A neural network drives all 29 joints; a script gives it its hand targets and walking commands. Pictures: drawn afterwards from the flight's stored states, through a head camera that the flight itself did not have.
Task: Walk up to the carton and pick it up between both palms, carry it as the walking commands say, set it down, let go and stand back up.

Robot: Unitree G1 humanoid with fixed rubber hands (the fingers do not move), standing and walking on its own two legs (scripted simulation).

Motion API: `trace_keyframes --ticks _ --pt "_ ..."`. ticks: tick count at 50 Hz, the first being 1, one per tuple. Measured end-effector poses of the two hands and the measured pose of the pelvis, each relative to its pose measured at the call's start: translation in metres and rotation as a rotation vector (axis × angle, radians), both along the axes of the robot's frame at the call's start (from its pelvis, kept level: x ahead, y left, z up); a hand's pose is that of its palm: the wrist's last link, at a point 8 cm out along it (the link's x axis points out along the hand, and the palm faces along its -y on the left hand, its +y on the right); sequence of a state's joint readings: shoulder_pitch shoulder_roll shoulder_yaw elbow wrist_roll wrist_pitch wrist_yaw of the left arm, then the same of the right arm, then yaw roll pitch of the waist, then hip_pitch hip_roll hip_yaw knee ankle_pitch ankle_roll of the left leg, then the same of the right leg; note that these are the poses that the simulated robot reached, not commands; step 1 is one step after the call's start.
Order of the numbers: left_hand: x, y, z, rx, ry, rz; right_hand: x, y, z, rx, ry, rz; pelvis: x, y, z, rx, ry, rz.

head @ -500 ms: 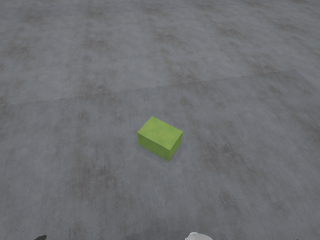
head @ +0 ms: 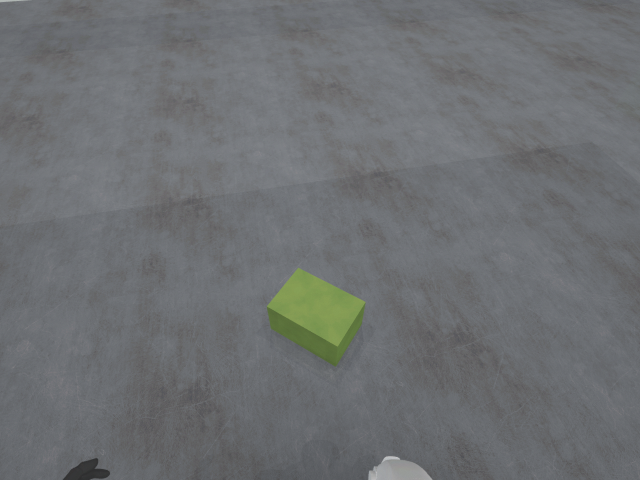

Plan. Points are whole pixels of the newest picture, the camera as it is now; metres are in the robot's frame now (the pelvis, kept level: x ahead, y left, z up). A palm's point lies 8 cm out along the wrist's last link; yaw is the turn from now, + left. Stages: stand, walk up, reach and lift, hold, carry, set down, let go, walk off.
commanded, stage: walk up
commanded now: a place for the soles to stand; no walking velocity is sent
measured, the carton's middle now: (316, 315) +0.72 +0.03 -0.68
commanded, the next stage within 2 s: none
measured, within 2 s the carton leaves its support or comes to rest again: neither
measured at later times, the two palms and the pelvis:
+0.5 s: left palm (56, 452) +0.17 +0.36 -0.09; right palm (558, 390) +0.26 -0.32 -0.08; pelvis +0.13 +0.01 -0.01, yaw +2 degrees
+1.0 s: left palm (107, 362) +0.30 +0.35 -0.10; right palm (516, 336) +0.35 -0.29 -0.09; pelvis +0.21 +0.01 -0.01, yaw +3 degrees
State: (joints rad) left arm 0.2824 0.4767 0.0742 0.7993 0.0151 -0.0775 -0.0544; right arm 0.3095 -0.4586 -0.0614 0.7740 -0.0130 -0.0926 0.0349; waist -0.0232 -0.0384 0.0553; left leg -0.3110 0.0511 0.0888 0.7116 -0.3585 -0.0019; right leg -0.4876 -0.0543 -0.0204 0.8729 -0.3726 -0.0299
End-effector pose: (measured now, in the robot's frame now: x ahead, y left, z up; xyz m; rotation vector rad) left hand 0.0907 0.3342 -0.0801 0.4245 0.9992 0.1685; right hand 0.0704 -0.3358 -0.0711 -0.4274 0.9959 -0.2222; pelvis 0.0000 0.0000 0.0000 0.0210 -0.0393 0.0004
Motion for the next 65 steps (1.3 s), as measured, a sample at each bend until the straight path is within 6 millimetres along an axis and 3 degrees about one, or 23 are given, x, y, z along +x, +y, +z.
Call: trace_keyframes --ticks 3,6,15,19,22,30,37,44,53,57,65 --pt "0.028 -0.014 0.002 0.008 -0.025 -0.028 0.004 -0.017 -0.008 0.002 0.028 -0.018 0.019 -0.011 -0.005 -0.013 -0.005 -0.001" --pt "0.041 -0.017 0.007 0.030 -0.053 -0.011 0.020 -0.022 -0.015 0.011 0.065 -0.015 0.035 -0.018 -0.005 -0.031 -0.006 0.008" --pt "0.033 0.017 0.028 0.101 -0.006 0.111 0.118 0.000 -0.012 0.045 0.032 0.100 0.080 -0.009 0.004 -0.038 0.006 0.046" --pt "0.038 0.035 0.017 0.103 0.029 0.131 0.160 0.015 -0.008 0.027 -0.006 0.138 0.103 0.004 -0.003 -0.027 0.002 0.053" --pt "0.053 0.036 0.002 0.086 0.057 0.131 0.181 0.018 -0.008 0.006 -0.052 0.126 0.119 0.012 -0.010 -0.014 0.001 0.047" --pt "0.126 0.013 -0.010 0.056 0.027 0.067 0.194 0.005 -0.017 0.002 -0.019 0.046 0.157 0.003 -0.014 -0.027 -0.006 0.049" --pt "0.154 0.016 -0.008 0.061 0.029 0.104 0.226 0.020 -0.025 0.016 0.021 0.044 0.187 0.007 -0.011 -0.036 0.010 0.044" --pt "0.191 0.018 -0.017 0.037 0.011 0.111 0.254 0.034 -0.030 0.017 0.035 0.069 0.201 0.012 -0.013 -0.045 0.013 0.045" --pt "0.217 0.014 -0.015 0.022 -0.001 0.093 0.284 0.042 -0.018 0.032 -0.026 0.056 0.208 0.015 -0.007 -0.034 0.006 0.040" --pt "0.223 0.011 -0.011 0.017 -0.016 0.091 0.283 0.038 -0.014 0.029 -0.019 0.048 0.207 0.011 -0.003 -0.041 -0.003 0.038" --pt "0.212 0.005 -0.004 0.012 0.021 0.093 0.270 0.032 -0.012 0.044 0.012 0.017 0.206 0.010 0.006 -0.022 -0.007 0.038"
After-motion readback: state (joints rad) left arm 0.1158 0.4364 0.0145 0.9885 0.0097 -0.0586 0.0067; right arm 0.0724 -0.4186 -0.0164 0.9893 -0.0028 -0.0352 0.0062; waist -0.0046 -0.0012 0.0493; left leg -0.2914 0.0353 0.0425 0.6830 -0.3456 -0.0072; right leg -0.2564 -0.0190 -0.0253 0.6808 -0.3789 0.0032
